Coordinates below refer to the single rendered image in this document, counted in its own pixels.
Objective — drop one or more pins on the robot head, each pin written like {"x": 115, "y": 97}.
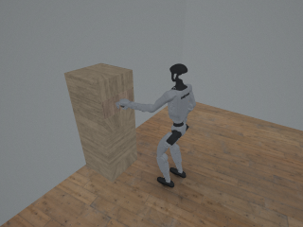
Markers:
{"x": 178, "y": 69}

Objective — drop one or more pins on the right robot upper arm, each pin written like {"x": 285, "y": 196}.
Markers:
{"x": 192, "y": 102}

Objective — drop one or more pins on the robot left thigh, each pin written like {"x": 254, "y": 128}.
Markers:
{"x": 169, "y": 139}

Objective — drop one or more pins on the drawer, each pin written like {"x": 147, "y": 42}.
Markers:
{"x": 109, "y": 107}

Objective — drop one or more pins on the left robot hand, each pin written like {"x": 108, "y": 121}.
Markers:
{"x": 123, "y": 102}

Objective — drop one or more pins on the left robot forearm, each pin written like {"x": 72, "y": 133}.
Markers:
{"x": 139, "y": 106}

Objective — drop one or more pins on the cabinet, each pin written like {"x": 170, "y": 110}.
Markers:
{"x": 109, "y": 145}

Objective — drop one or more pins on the left robot upper arm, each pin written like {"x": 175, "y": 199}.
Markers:
{"x": 168, "y": 96}

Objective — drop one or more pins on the right robot forearm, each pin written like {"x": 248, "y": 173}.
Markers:
{"x": 188, "y": 111}

